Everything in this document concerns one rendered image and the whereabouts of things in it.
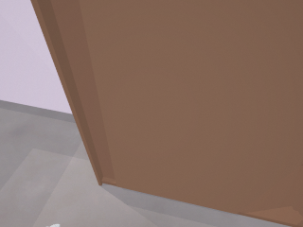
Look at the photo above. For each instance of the wardrobe door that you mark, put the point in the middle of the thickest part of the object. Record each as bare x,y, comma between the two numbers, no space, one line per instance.
201,100
71,26

